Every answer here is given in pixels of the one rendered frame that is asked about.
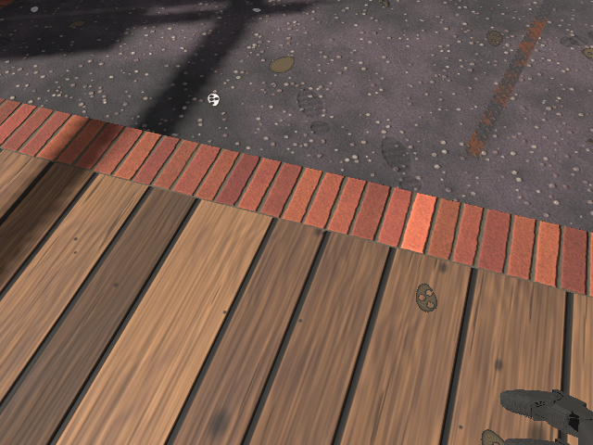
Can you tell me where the right robot hand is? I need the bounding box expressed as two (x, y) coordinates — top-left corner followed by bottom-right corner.
(500, 389), (593, 445)

